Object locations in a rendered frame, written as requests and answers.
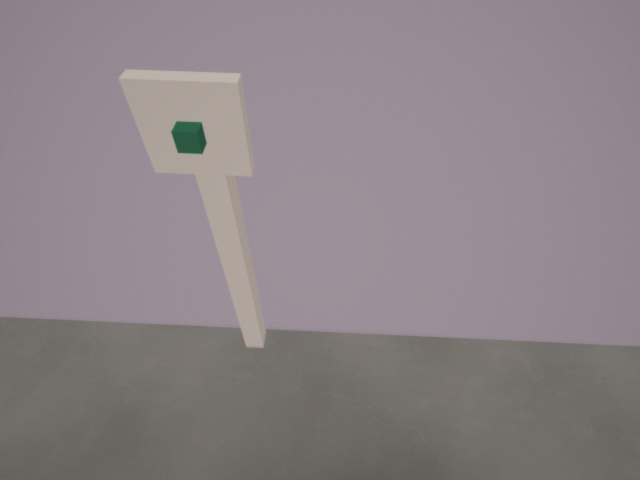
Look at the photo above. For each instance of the button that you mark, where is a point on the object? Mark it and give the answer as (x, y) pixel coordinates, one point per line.
(189, 137)

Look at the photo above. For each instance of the panel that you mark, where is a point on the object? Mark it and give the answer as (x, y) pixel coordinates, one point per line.
(157, 100)

